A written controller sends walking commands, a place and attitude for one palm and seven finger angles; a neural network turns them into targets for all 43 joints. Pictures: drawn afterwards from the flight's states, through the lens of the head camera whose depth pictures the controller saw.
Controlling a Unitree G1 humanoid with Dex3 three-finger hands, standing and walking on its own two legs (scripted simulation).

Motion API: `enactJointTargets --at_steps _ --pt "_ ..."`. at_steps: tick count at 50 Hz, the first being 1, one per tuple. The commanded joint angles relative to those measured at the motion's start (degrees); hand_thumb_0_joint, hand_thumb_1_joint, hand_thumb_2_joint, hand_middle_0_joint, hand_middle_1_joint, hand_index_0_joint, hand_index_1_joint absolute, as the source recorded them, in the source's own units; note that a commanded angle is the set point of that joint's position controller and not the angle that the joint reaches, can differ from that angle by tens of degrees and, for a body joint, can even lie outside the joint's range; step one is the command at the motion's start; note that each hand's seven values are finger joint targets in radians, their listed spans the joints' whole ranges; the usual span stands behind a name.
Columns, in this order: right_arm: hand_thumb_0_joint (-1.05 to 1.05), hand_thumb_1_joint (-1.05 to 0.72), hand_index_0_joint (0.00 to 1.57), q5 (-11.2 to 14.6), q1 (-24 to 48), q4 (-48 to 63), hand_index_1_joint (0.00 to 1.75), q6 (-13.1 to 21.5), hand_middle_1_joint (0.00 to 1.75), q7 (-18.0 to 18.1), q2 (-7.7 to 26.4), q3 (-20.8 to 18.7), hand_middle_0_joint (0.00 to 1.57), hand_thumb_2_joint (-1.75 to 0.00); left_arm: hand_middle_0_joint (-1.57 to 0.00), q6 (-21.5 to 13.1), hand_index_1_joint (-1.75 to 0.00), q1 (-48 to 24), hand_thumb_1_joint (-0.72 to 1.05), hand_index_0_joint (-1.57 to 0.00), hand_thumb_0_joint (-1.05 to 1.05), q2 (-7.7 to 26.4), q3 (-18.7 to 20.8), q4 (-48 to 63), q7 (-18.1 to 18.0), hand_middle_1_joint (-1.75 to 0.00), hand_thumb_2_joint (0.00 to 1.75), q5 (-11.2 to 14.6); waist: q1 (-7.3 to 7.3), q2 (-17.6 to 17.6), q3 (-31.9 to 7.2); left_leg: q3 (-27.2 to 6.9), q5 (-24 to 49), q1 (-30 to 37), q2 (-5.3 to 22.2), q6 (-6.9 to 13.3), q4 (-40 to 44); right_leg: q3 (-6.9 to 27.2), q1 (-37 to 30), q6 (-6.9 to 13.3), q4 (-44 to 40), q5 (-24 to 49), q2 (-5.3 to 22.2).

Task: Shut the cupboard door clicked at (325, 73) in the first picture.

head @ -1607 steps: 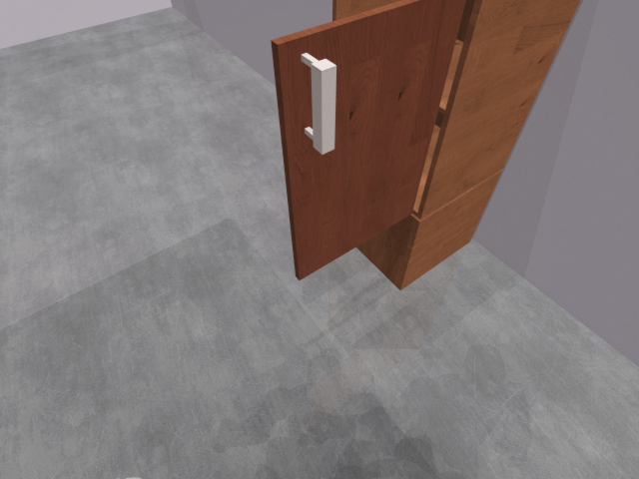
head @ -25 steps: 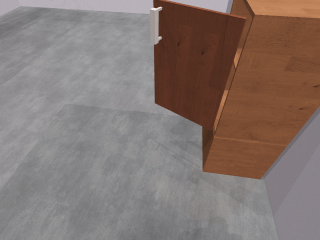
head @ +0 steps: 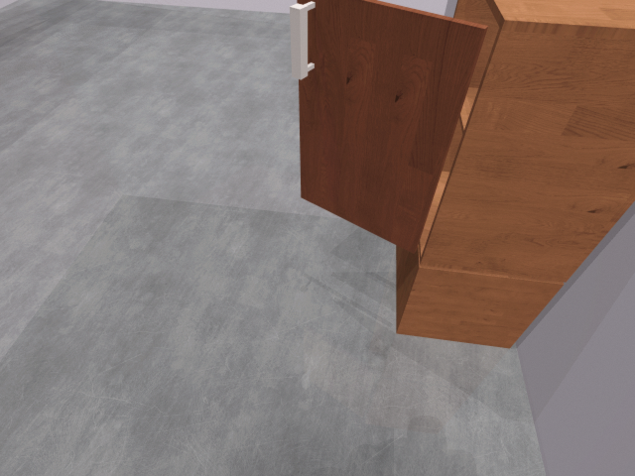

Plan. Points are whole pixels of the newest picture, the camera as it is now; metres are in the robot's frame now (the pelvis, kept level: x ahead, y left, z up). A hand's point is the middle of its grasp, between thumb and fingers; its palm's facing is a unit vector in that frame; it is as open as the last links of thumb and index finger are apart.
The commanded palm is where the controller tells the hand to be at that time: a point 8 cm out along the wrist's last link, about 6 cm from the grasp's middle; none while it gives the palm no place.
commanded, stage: look to check the result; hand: left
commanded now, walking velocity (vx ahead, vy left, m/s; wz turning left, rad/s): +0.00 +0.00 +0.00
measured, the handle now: (305, 40) +0.93 +0.07 +0.15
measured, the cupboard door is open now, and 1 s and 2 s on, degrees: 63 63 63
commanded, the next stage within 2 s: walk to a spot facing it in 0.28 s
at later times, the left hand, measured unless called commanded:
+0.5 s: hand out of the picture +0.01 +0.17 -0.18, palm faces +0.02 -0.98 -0.18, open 7.4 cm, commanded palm none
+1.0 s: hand out of the picture +0.06 +0.25 -0.16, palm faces +0.25 -0.93 -0.25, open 7.4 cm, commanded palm none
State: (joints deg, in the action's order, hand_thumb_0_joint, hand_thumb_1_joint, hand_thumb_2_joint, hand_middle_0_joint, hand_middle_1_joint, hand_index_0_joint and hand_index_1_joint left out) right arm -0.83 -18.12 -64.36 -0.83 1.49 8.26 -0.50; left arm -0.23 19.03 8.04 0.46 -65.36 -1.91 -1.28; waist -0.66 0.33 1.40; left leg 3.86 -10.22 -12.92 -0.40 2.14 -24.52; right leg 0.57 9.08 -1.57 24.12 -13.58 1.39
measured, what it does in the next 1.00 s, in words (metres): lifts its right foot, turning left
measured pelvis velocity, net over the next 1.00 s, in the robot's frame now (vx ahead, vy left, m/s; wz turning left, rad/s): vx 0.00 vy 0.01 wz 0.28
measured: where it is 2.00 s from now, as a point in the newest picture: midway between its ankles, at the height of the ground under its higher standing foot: outside the picture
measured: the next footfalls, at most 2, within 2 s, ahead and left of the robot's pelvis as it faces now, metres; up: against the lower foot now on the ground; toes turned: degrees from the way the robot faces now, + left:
right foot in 1.18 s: +0.06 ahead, -0.14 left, +0.00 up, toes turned +27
left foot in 1.52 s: -0.03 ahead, +0.13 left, +0.00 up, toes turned +41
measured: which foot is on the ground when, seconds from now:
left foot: down 0.00-1.00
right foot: down 0.00-0.74, up 0.76-1.00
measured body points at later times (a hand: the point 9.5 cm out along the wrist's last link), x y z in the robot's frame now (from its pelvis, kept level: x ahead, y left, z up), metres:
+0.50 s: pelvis +0.01 +0.00 +0.00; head +0.02 +0.01 +0.45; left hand +0.01 +0.22 -0.16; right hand +0.02 -0.23 -0.16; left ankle +0.04 +0.09 -0.74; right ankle +0.00 -0.14 -0.74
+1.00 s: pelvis +0.00 +0.01 +0.00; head +0.05 +0.04 +0.45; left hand +0.04 +0.29 -0.14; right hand +0.09 -0.23 -0.14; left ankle +0.04 +0.09 -0.74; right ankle +0.00 -0.16 -0.68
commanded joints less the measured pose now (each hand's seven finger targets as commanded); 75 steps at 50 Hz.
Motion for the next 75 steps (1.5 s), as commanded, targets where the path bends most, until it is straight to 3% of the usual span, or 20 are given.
enactJointTargets --at_steps 1,23,30,34,35,37,38,41,51,55,56,57,58,59,62,67,70,73,74,75 --pt "0.0 -0.9 0.2 0.2 -2.9 1.7 0.3 1.0 0.3 0.4 6.0 -1.0 0.2 -0.9 -0.2 -0.4 -0.3 3.8 0.9 -0.2 0.0 5.8 0.9 1.0 -0.4 -0.3 0.9 0.3 -0.12 -0.9 3.2 -6.7 -0.9 2.0 5.8 -0.4 5.6 3.7 5.6 3.0 -6.0 0.0 3.5" --pt "0.0 -0.9 0.2 0.3 0.3 2.5 0.3 0.9 0.3 0.2 6.6 -1.0 0.2 -0.9 -0.2 -0.2 -0.3 2.3 0.9 -0.2 0.0 7.1 1.4 1.8 -0.5 -0.3 0.9 0.3 0.31 -0.9 2.3 -7.1 6.8 1.4 5.5 -0.6 3.5 1.7 1.9 2.2 -4.1 5.5 4.6" --pt "0.0 -0.9 0.2 -0.1 2.5 7.1 0.3 -0.6 0.3 -0.7 7.1 -2.6 0.2 -0.9 -0.2 0.8 -0.3 0.2 0.9 -0.2 0.0 11.2 4.3 6.6 -0.6 -0.3 0.9 0.0 0.53 -6.0 1.4 -5.9 4.1 -6.4 1.5 -1.4 -9.0 2.9 2.2 6.2 -2.1 3.4 12.1" --pt "0.0 -0.9 0.2 -0.3 1.9 9.8 0.3 -1.1 0.3 -1.3 7.5 -3.5 0.2 -0.9 -0.2 1.1 -0.3 -4.5 0.9 -0.2 0.0 12.6 5.4 10.5 -0.7 -0.3 0.9 -0.4 -1.22 -7.0 1.3 -4.9 -1.3 -5.4 2.2 -2.1 -14.3 0.0 6.8 7.5 1.0 3.3 15.9" --pt "0.0 -0.9 0.2 -0.4 0.6 10.1 0.3 -0.8 0.3 -1.5 8.5 -3.6 0.2 -0.9 -0.2 1.4 -0.3 -5.3 0.9 -0.2 0.0 12.2 5.6 11.3 -0.7 -0.3 0.9 -0.4 -1.8 -2.9 0.9 -8.7 4.4 -3.9 4.3 -1.1 -8.7 -3.2 8.3 5.2 5.9 1.3 13.2" --pt "0.0 -0.9 0.2 -1.7 -3.3 10.2 0.3 -0.4 0.3 -0.6 14.2 -4.7 0.2 -0.9 -0.2 2.2 -0.3 -5.7 0.9 -0.2 0.0 9.6 5.3 13.2 -0.8 -0.3 0.9 0.2 -3.6 17.6 0.2 -37.3 12.3 0.8 15.7 4.7 8.1 -6.8 16.7 -0.6 27.9 -19.9 -0.1" --pt "0.0 -0.9 0.2 -1.4 -5.4 9.6 0.3 -0.5 0.3 0.0 15.8 -4.8 0.2 -0.9 -0.2 2.4 -0.3 -7.4 0.9 -0.2 0.0 10.4 5.0 14.4 -0.9 -0.3 0.9 -0.2 -3.64 15.0 -0.8 -40.8 11.2 2.9 17.5 6.5 9.6 -0.4 20.0 0.0 35.6 -21.1 0.5" --pt "0.0 -0.9 0.2 -1.3 -0.3 11.8 0.3 -0.3 0.3 0.5 14.7 -4.6 0.2 -0.9 -0.2 1.6 -0.3 -8.2 0.9 -0.2 0.0 9.7 5.2 14.6 -0.1 -0.3 0.9 -0.3 -1.17 4.9 -1.9 -32.9 4.1 1.1 13.5 7.5 8.5 2.6 20.9 -0.9 38.9 -11.5 1.5" --pt "0.0 -0.9 0.2 -1.4 1.2 13.8 0.3 -1.3 0.3 -0.2 16.7 -6.0 0.2 -0.9 -0.2 2.0 -0.3 -9.5 0.9 -0.2 0.0 10.9 4.8 18.5 0.2 -0.3 0.9 -0.2 -1.49 8.2 -5.4 -34.8 1.3 3.4 8.2 6.4 8.4 1.8 14.9 -1.7 21.9 -11.6 -3.1" --pt "0.0 -0.9 0.2 -1.1 4.4 15.2 0.3 -2.0 0.3 -0.7 16.4 -6.6 0.2 -0.9 -0.2 2.3 -0.3 -4.2 0.9 -0.2 0.0 12.5 5.1 17.6 -0.1 -0.3 0.9 0.3 0.8 10.3 -5.2 -33.7 -3.2 -4.5 4.6 3.4 8.2 0.7 2.0 -0.5 7.7 -8.0 -5.1" --pt "0.0 -0.9 0.2 -0.7 6.2 15.7 0.3 -2.3 0.3 -0.9 15.5 -6.7 0.2 -0.9 -0.2 2.2 -0.3 -1.2 0.9 -0.2 0.0 13.5 5.5 17.0 -0.2 -0.3 0.9 0.3 2.46 9.2 -4.5 -31.4 -8.3 -10.6 2.6 1.5 7.0 0.6 -5.2 0.2 0.2 -4.7 -4.4" --pt "0.0 -0.9 0.2 -0.1 6.1 15.9 0.3 -2.5 0.3 -1.3 13.1 -6.6 0.2 -0.9 -0.2 1.8 -0.3 0.3 0.9 -0.2 0.0 16.7 6.2 17.0 -0.4 -0.3 0.9 -0.2 2.98 1.0 -4.5 -25.4 -15.1 -17.8 -1.6 -1.3 -1.3 8.0 -11.0 2.7 -8.2 -9.3 3.0" --pt "0.0 -0.9 0.2 0.2 3.9 16.5 0.3 -2.2 0.3 -1.3 10.2 -6.5 0.2 -0.9 -0.2 1.3 -0.3 -1.7 0.9 -0.2 0.0 21.3 6.9 18.5 -0.8 -0.3 0.9 -1.2 2.33 -13.5 -3.8 -13.5 -20.0 -24.6 -9.0 -5.4 -19.9 26.8 -9.8 9.1 -15.6 -17.6 19.7" --pt "0.0 -0.9 0.2 -1.0 3.4 16.5 0.3 -2.0 0.3 -1.4 11.7 -6.8 0.2 -0.9 -0.2 1.8 -0.3 -9.2 0.9 -0.2 0.0 19.8 5.5 20.1 -0.9 -0.3 0.9 -0.7 -0.44 -10.3 0.8 -11.0 -21.5 -23.3 -6.6 -4.6 -34.7 24.1 1.8 11.8 -14.6 -12.2 25.3" --pt "0.0 -0.9 0.2 -0.7 3.8 16.0 0.3 -2.3 0.3 -2.7 11.3 -6.1 0.2 -0.9 -0.2 0.1 -0.3 -12.8 0.9 -0.2 0.0 13.7 4.4 20.4 -0.6 -0.3 0.9 -0.3 -2.95 -10.5 3.1 -8.2 -13.9 -22.3 -0.7 -4.9 -45.7 9.9 3.1 10.6 -6.4 10.7 15.8" --pt "0.0 -0.9 0.2 0.0 10.7 18.3 0.3 -2.3 0.3 -3.2 9.0 -4.3 0.2 -0.9 -0.2 -0.3 -0.3 -3.0 0.9 -0.2 0.0 16.4 5.5 17.9 -0.7 -0.3 0.9 -0.5 1.4 -10.8 -0.5 -2.2 -15.7 -19.1 0.2 -5.5 -31.6 1.8 -7.5 8.8 1.1 35.0 16.1" --pt "0.0 -0.9 0.2 0.2 13.3 18.9 0.3 -2.0 0.3 -3.4 8.3 -3.8 0.2 -0.9 -0.2 0.2 -0.3 -0.1 0.9 -0.2 0.0 17.7 6.1 17.3 -0.4 -0.3 0.9 -0.7 2.94 -14.0 -0.2 0.9 -16.0 -15.1 -0.6 -4.8 -22.8 -0.4 -8.0 7.6 3.0 38.8 16.2" --pt "0.0 -0.9 0.2 0.2 9.8 17.9 0.3 -1.4 0.3 -3.2 9.6 -4.0 0.2 -0.9 -0.2 0.3 -0.3 -0.6 0.9 -0.2 0.0 17.9 6.4 17.6 -0.2 -0.3 0.9 -0.5 0.71 -13.3 -2.3 2.6 -9.5 -5.9 -2.0 -3.6 -10.3 -3.6 -6.4 5.0 9.3 40.0 15.7" --pt "0.0 -0.9 0.2 -0.1 5.8 17.0 0.3 -1.0 0.3 -3.1 11.0 -4.3 0.2 -0.9 -0.2 0.3 -0.3 -0.9 0.9 -0.2 0.0 17.9 6.4 17.9 0.0 -0.3 0.9 0.0 -1.62 -10.9 -4.5 1.8 -2.6 2.3 -1.7 -2.7 -3.6 -5.9 -2.5 2.9 15.3 35.7 15.0" --pt "0.0 -0.9 0.2 -0.8 2.1 16.4 0.3 -0.4 0.3 -2.9 16.2 -5.4 0.2 -0.9 -0.2 0.5 -0.3 0.4 0.9 -0.2 0.0 15.2 6.1 19.0 0.3 -0.3 0.9 0.4 -3.29 1.9 -9.0 -10.5 9.7 14.7 8.4 1.7 -1.0 -9.4 9.5 -0.5 26.7 16.5 11.0"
